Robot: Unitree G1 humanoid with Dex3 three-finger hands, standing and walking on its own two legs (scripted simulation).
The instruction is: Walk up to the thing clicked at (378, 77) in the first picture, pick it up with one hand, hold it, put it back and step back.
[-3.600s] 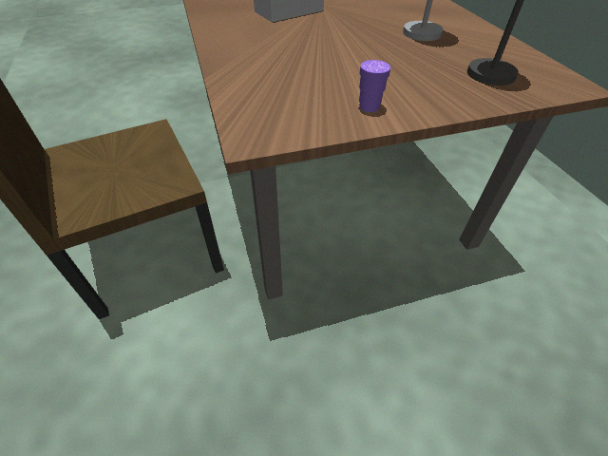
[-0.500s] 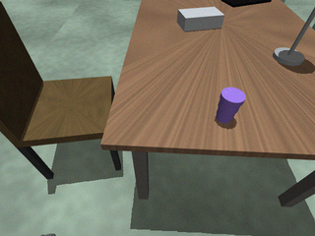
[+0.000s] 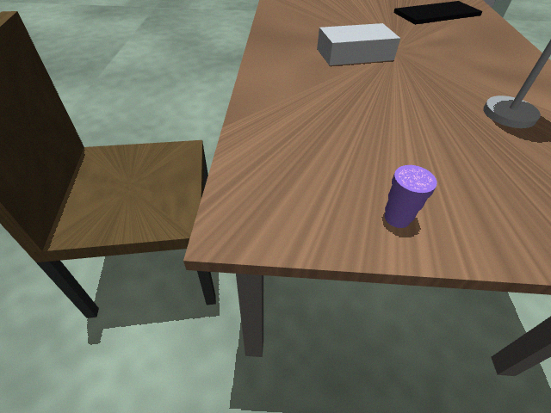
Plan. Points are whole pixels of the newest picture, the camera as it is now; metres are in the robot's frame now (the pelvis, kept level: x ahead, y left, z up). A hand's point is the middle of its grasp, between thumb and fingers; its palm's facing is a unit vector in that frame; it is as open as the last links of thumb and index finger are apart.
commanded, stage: walk up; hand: right
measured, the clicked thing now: (405, 199) +0.50 -0.23 +0.02
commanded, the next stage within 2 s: stand in 0.34 s
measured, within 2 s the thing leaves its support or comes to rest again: neither
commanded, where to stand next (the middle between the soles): +0.07 +0.00 m, yaw -2 degrees
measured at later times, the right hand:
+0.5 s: hand out of the picture +0.10 -0.26 -0.15, palm faces +0.00 +0.94 -0.33, open 7.4 cm
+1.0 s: hand out of the picture +0.11 -0.28 -0.16, palm faces +0.01 +0.94 -0.34, open 7.4 cm
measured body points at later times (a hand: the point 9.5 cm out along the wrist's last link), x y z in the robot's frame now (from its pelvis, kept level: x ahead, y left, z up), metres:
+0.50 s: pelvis +0.02 -0.01 +0.00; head +0.03 -0.01 +0.45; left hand +0.09 +0.29 -0.13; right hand +0.10 -0.31 -0.13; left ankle +0.06 +0.10 -0.75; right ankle -0.04 -0.14 -0.75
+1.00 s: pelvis +0.03 -0.03 +0.00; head +0.04 -0.03 +0.45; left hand +0.12 +0.27 -0.13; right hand +0.11 -0.33 -0.13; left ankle +0.06 +0.10 -0.75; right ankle -0.04 -0.14 -0.75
